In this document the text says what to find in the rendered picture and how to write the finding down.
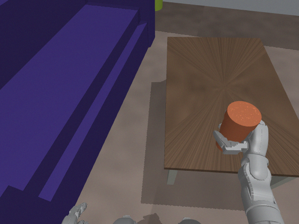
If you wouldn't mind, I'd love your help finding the cup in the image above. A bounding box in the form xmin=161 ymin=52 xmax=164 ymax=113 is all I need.
xmin=216 ymin=101 xmax=262 ymax=151

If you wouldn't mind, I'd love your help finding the coffee table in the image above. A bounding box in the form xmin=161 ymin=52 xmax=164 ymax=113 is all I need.
xmin=164 ymin=37 xmax=299 ymax=189

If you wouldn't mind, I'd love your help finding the right robot hand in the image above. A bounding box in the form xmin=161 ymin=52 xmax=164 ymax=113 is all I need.
xmin=213 ymin=111 xmax=269 ymax=157

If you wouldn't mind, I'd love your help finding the right robot arm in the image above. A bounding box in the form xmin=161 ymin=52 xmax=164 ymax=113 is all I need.
xmin=238 ymin=154 xmax=284 ymax=224

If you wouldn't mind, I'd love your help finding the left robot hand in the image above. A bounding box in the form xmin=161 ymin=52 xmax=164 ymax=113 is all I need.
xmin=61 ymin=203 xmax=89 ymax=224

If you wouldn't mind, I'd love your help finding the sofa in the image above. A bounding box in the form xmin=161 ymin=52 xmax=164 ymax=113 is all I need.
xmin=0 ymin=0 xmax=155 ymax=224

